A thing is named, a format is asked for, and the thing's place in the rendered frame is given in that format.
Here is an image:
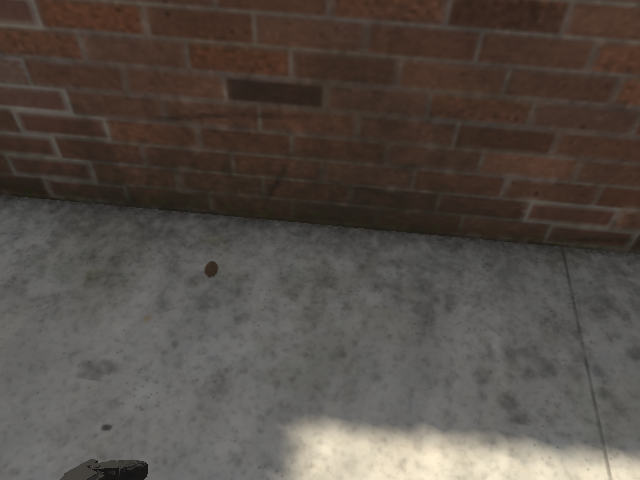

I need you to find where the left robot hand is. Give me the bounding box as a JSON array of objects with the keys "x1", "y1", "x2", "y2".
[{"x1": 60, "y1": 459, "x2": 148, "y2": 480}]

